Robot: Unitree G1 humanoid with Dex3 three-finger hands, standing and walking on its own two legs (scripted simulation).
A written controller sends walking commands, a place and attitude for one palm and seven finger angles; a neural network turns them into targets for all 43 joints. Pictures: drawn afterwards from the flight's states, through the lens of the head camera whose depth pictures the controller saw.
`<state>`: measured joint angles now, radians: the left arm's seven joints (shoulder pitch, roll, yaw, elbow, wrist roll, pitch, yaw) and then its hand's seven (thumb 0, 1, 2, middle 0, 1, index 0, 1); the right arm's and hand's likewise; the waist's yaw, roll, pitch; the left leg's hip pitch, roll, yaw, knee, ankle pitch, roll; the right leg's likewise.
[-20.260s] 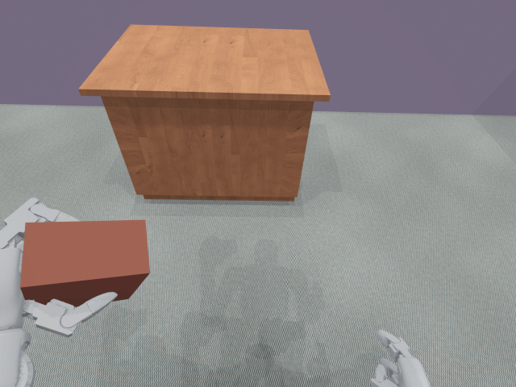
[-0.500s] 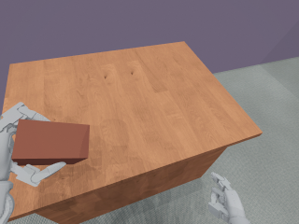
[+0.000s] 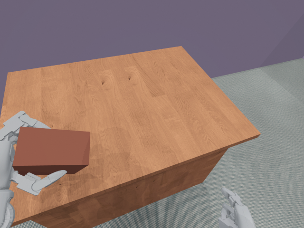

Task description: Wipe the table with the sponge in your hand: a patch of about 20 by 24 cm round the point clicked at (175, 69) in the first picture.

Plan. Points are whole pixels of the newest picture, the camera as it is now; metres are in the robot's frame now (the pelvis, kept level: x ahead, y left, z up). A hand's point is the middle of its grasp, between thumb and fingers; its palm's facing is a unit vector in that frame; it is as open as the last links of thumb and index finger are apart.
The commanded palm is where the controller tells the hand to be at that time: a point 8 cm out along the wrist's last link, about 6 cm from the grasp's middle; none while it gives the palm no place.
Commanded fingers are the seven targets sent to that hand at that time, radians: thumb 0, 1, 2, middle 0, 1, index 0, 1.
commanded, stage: come to a stop and stand still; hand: left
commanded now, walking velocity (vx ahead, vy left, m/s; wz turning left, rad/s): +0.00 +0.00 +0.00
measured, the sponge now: (62, 154) +0.23 +0.21 +0.13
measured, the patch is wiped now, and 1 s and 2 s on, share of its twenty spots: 0.00 0.00 0.00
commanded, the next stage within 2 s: look again from close up in 0.78 s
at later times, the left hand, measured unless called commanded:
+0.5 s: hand (23, 155) +0.21 +0.27 +0.15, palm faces +0.40 -0.83 -0.38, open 10.4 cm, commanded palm +0.15 +0.29 +0.17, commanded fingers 0.00 0.10 1.30 -1.20 -1.60 -1.20 -1.60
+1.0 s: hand (26, 153) +0.21 +0.26 +0.15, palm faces +0.39 -0.85 -0.36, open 10.4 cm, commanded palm +0.16 +0.29 +0.17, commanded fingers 0.00 0.10 1.30 -1.20 -1.60 -1.20 -1.60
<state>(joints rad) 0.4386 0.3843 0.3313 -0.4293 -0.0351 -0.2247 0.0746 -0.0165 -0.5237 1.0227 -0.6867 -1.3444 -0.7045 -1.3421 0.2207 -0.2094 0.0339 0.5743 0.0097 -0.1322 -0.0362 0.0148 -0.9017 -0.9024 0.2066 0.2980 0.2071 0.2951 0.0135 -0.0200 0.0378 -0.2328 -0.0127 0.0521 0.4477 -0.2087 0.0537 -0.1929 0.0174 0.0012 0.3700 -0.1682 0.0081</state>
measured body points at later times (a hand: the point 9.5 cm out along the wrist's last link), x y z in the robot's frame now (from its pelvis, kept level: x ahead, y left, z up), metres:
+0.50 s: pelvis +0.00 +0.00 +0.00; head +0.02 +0.03 +0.44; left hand +0.18 +0.31 +0.17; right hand +0.17 -0.20 -0.08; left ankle +0.02 +0.08 -0.74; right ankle +0.02 -0.13 -0.74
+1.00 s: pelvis +0.00 +0.01 +0.00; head +0.02 +0.04 +0.45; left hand +0.19 +0.31 +0.17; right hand +0.19 -0.21 -0.07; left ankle +0.02 +0.08 -0.74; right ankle +0.02 -0.13 -0.74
